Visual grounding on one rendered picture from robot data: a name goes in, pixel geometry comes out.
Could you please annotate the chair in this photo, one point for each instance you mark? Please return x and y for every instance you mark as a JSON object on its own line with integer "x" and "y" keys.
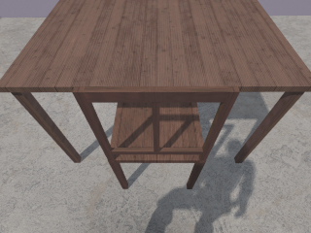
{"x": 156, "y": 124}

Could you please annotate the table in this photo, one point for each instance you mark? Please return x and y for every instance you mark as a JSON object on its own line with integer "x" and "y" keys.
{"x": 157, "y": 43}

